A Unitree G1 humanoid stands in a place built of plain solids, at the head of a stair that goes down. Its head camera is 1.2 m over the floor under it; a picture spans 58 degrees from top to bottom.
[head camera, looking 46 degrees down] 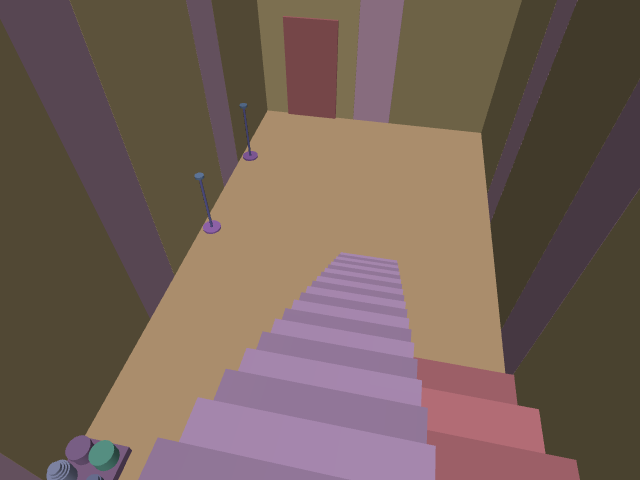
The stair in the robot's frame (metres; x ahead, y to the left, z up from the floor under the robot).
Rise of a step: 0.19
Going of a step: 0.22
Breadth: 0.88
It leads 11 degrees to the right of straight ahead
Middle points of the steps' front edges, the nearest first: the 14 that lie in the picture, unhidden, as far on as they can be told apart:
0.40 0.07 -0.19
0.62 0.03 -0.38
0.83 -0.01 -0.57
1.04 -0.06 -0.76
1.26 -0.10 -0.95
1.47 -0.14 -1.13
1.68 -0.19 -1.32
1.90 -0.23 -1.51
2.11 -0.27 -1.70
2.32 -0.32 -1.89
2.53 -0.36 -2.08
2.75 -0.40 -2.26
2.96 -0.45 -2.45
3.17 -0.49 -2.64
